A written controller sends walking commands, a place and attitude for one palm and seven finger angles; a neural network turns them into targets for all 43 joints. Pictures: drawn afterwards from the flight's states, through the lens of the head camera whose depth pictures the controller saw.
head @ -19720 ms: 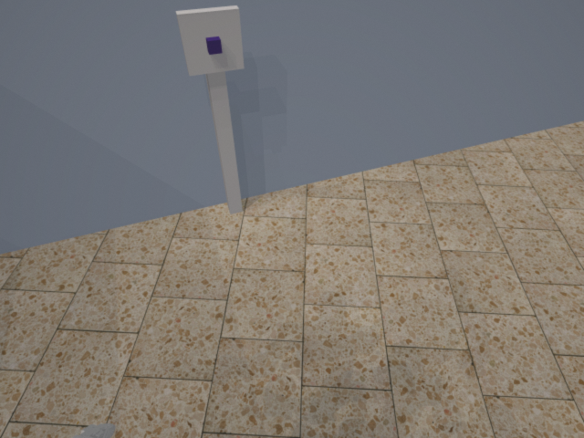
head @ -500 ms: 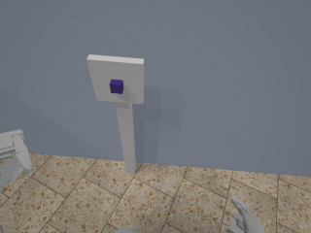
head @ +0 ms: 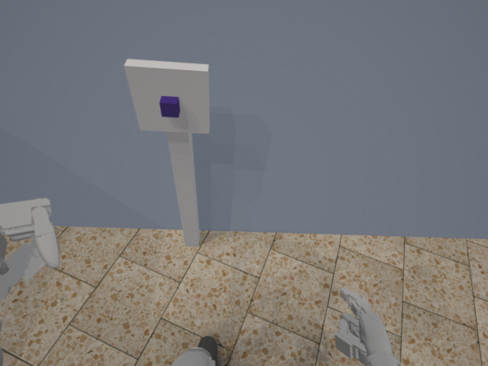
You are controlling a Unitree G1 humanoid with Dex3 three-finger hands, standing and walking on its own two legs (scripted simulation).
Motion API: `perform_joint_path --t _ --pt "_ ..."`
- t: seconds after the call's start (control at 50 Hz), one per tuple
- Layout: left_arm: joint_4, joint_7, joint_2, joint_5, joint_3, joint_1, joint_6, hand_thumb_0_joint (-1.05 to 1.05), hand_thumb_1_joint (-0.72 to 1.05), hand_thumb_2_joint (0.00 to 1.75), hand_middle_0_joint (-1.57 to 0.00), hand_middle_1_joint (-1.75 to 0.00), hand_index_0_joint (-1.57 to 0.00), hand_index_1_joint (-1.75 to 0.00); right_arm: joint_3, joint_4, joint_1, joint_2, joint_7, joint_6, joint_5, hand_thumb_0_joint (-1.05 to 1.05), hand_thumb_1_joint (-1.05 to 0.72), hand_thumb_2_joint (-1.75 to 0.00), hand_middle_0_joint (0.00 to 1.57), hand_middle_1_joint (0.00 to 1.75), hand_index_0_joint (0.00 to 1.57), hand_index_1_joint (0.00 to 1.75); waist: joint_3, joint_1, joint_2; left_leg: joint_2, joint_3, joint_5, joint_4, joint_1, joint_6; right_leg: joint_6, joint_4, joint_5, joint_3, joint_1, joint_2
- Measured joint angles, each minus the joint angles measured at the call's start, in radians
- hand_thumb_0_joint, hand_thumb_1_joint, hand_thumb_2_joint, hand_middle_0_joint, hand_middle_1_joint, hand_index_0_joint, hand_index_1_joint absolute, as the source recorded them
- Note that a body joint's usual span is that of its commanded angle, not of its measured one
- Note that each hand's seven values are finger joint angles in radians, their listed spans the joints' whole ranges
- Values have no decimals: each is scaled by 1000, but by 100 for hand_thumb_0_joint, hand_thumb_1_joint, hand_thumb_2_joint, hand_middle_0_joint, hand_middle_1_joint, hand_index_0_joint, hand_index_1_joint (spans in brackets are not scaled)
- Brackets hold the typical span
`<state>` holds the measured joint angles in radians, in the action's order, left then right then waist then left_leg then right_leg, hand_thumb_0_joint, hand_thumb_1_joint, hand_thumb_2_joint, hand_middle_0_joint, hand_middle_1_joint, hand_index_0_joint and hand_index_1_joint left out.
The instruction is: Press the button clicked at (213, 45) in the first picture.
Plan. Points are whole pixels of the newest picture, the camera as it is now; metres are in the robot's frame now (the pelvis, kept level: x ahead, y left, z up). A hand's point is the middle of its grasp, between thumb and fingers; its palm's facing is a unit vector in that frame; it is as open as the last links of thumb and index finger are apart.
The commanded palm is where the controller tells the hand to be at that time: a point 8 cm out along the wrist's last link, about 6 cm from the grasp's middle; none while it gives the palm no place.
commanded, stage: stop stepping back and stand still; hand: left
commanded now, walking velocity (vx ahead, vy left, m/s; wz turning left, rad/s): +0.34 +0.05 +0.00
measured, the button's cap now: (170, 106) +0.65 +0.23 +0.03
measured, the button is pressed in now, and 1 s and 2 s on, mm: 0 0 0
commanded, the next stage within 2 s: let the arm hang, fingers relaxed in 0.74 s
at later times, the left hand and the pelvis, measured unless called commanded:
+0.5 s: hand out of the picture +0.13 +0.27 +0.17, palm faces +0.46 -0.81 -0.38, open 3.1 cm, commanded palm +0.07 +0.29 +0.19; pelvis -0.06 +0.01 +0.00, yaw +1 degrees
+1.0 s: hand out of the picture +0.11 +0.25 -0.06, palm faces +0.09 -0.92 -0.39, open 3.0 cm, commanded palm none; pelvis -0.07 +0.01 +0.00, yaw +1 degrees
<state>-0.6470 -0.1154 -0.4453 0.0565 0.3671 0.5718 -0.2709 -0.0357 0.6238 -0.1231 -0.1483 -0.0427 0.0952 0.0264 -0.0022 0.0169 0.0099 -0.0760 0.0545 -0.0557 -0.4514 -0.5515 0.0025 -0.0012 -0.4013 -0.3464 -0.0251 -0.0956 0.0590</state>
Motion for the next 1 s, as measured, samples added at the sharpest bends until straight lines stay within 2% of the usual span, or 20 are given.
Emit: perform_joint_path --t 0.04,0.06,0.14,0.2,0.24,0.28,0.32,0.34,0.38,0.42,0.46,0.52,0.58,0.62,0.7,0.76,0.84,0.88,0.94,1.0 --pt "-12 2 -17 0 12 44 0 1 89 90 -131 -150 -131 -150 -1 11 -38 -9 -10 -12 -7 1 -90 -90 20 30 20 30 -24 -3 -19 27 -15 -82 -99 11 -19 -6 -42 -23 17 -8 -17" --pt "-15 1 -18 -1 20 71 4 1 89 90 -131 -150 -131 -150 -1 10 -63 -19 -16 -19 -10 1 -90 -90 20 30 20 30 -43 -6 -21 35 -20 -75 -113 40 -21 -9 -62 -35 25 -12 -20" --pt "53 -7 -6 -5 27 52 37 1 89 90 -131 -150 -132 -150 19 19 -120 -54 -46 -24 -24 1 -90 -90 20 30 20 30 -65 -39 -20 67 -34 1 -62 91 38 -11 -113 -67 20 -20 -35" --pt "113 -19 17 -11 31 28 78 1 89 90 -131 -150 -131 -150 27 9 -141 -63 -53 -19 -25 1 -90 -90 20 30 20 30 -57 -68 -15 82 -56 4 13 107 24 17 -93 -94 24 -24 -22" --pt "106 -19 22 -14 31 43 92 1 89 90 -131 -150 -131 -150 32 -5 -155 -68 -46 -11 -27 1 -90 -90 20 30 20 30 -45 -78 -10 85 -69 -58 13 95 6 22 -57 -47 11 -22 -21" --pt "61 -20 20 -15 31 92 89 1 89 90 -130 -150 -131 -150 35 -2 -165 -72 -35 -7 -26 1 -90 -90 20 30 20 30 -43 -56 -24 87 -69 -132 -109 62 -11 27 -56 24 14 -35 -30" --pt "28 -24 32 -22 17 135 80 1 89 90 -130 -150 -131 -150 39 19 -182 -79 -30 -7 -23 1 -90 -90 20 30 20 30 -66 -29 -34 87 -68 -180 -242 67 -18 17 -78 16 31 -48 -34" --pt "25 -29 43 -29 6 139 75 1 89 90 -131 -150 -131 -150 41 29 -193 -84 -32 -5 -22 1 -90 -90 20 30 20 30 -80 -21 -34 82 -65 -195 -254 93 -15 7 -87 4 33 -50 -35" --pt "44 -38 67 -44 -16 104 61 1 89 90 -131 -150 -131 -150 49 40 -211 -100 -42 7 -23 1 -90 -90 20 30 20 30 -97 -21 -11 65 -74 -201 -180 169 2 -10 -113 -16 16 -61 -28" --pt "98 -43 84 -51 -22 31 57 1 89 90 -131 -150 -132 -150 53 65 -191 -92 -51 13 -28 1 -90 -90 20 30 20 30 -78 -18 -26 88 -71 -186 -166 179 34 -23 -143 -26 11 -68 -52" --pt "137 -48 92 -50 -5 -10 66 1 89 90 -131 -150 -132 -150 41 65 -160 -74 -52 23 -26 1 -90 -90 20 30 20 30 -57 -16 -42 99 -50 -164 -141 191 43 -16 -181 -35 30 -88 -63" --pt "144 -51 79 -49 14 -25 78 1 89 90 -131 -150 -131 -150 19 37 -126 -29 -42 50 -16 1 -90 -90 20 30 20 30 -37 -31 -48 99 -38 -113 -68 211 42 -5 -255 -84 32 -133 -50" --pt "97 -47 56 -49 17 16 74 2 89 90 -131 -150 -131 -150 -8 -3 -114 4 -23 60 -12 1 -90 -90 20 30 20 30 -34 -43 -44 94 -36 -81 -26 211 32 11 -134 -59 -4 -108 -42" --pt "77 -38 51 -48 5 48 68 2 89 90 -130 -150 -131 -150 -16 -22 -107 9 -14 49 -9 1 -90 -90 20 30 20 30 -30 -50 -22 85 -44 -100 -48 193 21 26 -83 50 -16 -100 -32" --pt "68 -28 61 -41 -19 94 73 1 89 90 -131 -150 -131 -150 -12 -5 -114 -11 -8 8 -14 1 -90 -90 20 30 20 30 -47 -22 9 71 -60 -197 -170 160 -1 33 -78 61 -15 -101 -16" --pt "96 -34 84 -41 -26 77 80 1 89 90 -131 -150 -131 -150 1 20 -128 -41 -19 -6 -20 1 -90 -90 20 30 20 30 -51 -10 19 64 -68 -183 -128 211 10 23 -99 37 -20 -96 -14" --pt "146 -40 101 -43 -20 13 92 1 89 90 -131 -150 -131 -150 10 39 -121 -58 -37 2 -24 1 -90 -90 20 30 20 30 -22 4 -15 93 -48 -167 -84 248 29 8 -107 31 -5 -85 -45" --pt "298 6 90 -68 -67 -79 93 1 89 90 -130 -150 -131 -150 28 80 -99 -89 4 30 -23 1 -90 -90 20 30 20 30 -25 5 3 102 -57 -156 -92 218 34 2 -149 35 -12 -128 -53" --pt "684 69 101 -86 -179 -240 203 0 90 90 -128 -148 -129 -148 41 150 -37 -136 36 -17 -17 1 -90 -90 20 30 20 30 -27 5 26 121 -53 -158 -127 173 41 3 -194 -5 -3 -171 -70" --pt "1056 102 147 -96 -271 -323 287 0 91 90 -122 -142 -123 -142 42 198 -3 -144 45 -57 -10 1 -90 -90 20 30 20 30 -10 -20 35 117 -57 -158 -137 173 38 4 -205 5 -6 -172 -66"
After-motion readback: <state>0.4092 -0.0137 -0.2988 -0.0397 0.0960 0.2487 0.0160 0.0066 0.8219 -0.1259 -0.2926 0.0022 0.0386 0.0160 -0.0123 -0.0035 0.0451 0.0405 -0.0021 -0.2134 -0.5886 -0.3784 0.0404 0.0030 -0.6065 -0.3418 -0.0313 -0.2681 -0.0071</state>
